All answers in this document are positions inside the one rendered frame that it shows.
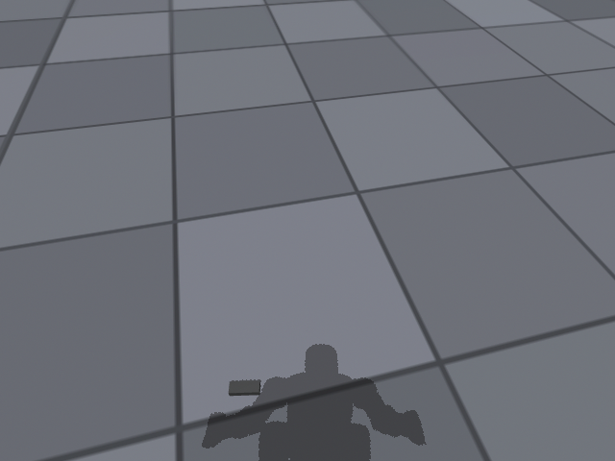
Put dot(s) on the small box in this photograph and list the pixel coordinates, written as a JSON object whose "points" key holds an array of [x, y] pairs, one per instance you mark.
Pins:
{"points": [[244, 388]]}

